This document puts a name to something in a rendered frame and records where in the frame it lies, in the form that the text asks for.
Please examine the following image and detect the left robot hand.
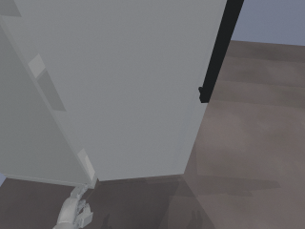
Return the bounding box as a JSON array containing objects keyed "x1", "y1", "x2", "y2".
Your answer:
[{"x1": 56, "y1": 183, "x2": 93, "y2": 229}]

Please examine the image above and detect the fridge door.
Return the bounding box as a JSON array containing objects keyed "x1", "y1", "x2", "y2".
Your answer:
[{"x1": 14, "y1": 0, "x2": 227, "y2": 181}]

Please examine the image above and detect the handle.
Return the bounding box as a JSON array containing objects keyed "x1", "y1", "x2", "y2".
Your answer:
[{"x1": 198, "y1": 0, "x2": 244, "y2": 103}]

